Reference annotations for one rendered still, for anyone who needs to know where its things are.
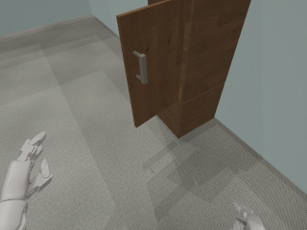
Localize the left robot forearm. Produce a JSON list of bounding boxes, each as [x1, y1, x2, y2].
[[0, 199, 28, 230]]

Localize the handle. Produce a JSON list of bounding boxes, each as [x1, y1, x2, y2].
[[133, 51, 148, 84]]

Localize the left robot hand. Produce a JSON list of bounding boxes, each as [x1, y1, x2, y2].
[[0, 131, 53, 202]]

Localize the right robot hand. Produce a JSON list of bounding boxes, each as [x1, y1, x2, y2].
[[230, 200, 266, 230]]

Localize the cupboard door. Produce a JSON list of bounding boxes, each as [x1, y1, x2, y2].
[[116, 0, 188, 128]]

